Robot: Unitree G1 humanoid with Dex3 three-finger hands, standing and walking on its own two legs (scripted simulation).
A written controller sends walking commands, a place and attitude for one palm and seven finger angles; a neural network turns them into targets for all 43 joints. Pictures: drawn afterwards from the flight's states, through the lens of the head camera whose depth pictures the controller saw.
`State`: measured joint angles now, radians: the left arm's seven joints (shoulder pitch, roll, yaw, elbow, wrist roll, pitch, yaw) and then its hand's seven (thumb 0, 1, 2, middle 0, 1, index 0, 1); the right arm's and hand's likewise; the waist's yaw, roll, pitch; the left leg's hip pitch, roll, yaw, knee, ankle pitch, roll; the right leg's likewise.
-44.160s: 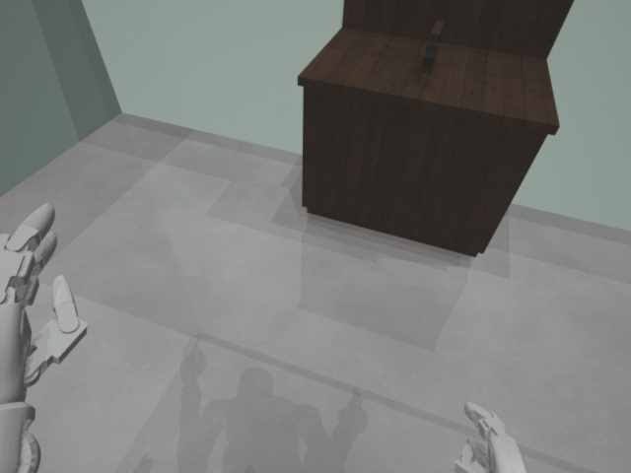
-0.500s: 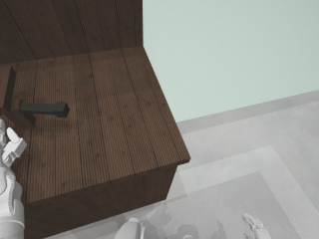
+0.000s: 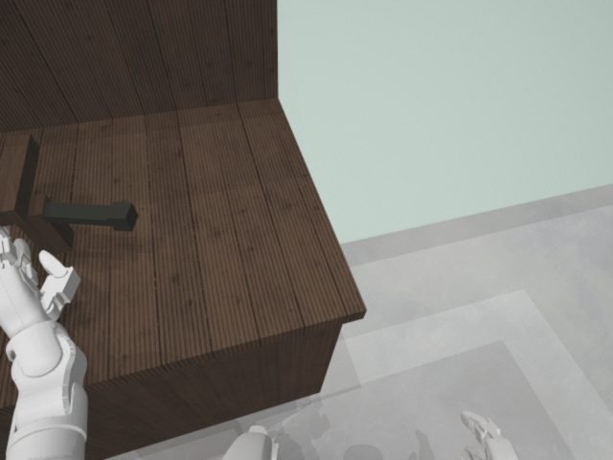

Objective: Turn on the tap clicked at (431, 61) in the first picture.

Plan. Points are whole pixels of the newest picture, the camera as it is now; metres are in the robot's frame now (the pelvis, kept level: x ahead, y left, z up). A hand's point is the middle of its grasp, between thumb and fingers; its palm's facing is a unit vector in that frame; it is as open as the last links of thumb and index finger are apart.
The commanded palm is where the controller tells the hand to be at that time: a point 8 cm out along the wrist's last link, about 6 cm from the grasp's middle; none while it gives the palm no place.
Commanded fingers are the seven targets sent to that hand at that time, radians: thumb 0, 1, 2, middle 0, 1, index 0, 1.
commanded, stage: push the lever round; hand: left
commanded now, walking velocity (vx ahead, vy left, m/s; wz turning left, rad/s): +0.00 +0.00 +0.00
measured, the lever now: (123, 216) +0.40 +0.28 +0.06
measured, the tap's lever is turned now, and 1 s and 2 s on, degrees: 71 71 75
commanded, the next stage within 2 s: none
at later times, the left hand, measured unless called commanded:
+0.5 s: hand (86, 268) +0.33 +0.30 +0.05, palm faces +0.77 -0.64 -0.06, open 8.0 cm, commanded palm +0.28 +0.31 +0.05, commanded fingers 0.00 0.90 0.90 -0.15 -0.15 -0.15 -0.15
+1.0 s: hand (111, 249) +0.36 +0.28 +0.05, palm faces +0.83 -0.56 -0.08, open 8.0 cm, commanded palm +0.31 +0.28 +0.05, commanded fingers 0.00 0.90 0.90 -0.15 -0.15 -0.15 -0.15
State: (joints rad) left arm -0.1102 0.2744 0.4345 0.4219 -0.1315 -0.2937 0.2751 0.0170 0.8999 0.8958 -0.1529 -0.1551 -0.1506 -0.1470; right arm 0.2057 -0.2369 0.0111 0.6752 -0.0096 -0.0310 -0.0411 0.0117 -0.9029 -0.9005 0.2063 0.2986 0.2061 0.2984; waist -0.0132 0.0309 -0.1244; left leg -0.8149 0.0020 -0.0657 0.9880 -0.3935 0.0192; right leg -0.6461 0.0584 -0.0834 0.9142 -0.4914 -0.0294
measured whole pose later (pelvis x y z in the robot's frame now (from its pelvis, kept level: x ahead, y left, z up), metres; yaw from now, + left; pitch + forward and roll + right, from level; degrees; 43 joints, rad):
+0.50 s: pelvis -0.01 +0.00 +0.00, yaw +1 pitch +12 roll -4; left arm -0.18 0.20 0.39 0.45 -0.05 -0.28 0.50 0.02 0.90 0.90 -0.15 -0.16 -0.12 -0.14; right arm 0.20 -0.23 0.01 0.69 -0.03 0.00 -0.03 0.01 -0.90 -0.90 0.21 0.30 0.21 0.30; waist -0.02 0.03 -0.13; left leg -0.82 0.00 -0.08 0.99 -0.39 0.01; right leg -0.64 0.06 -0.09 0.93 -0.49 -0.03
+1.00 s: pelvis +0.00 +0.00 +0.00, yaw +1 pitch +12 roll -4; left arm -0.32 0.14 0.36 0.56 0.04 -0.24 0.71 0.02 0.90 0.90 -0.14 -0.15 -0.11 -0.14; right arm 0.20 -0.21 0.00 0.71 -0.05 0.03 0.01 0.01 -0.90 -0.90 0.21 0.30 0.21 0.30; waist -0.03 0.03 -0.14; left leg -0.82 -0.01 -0.08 0.99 -0.38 0.02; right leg -0.65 0.05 -0.10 0.92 -0.49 -0.03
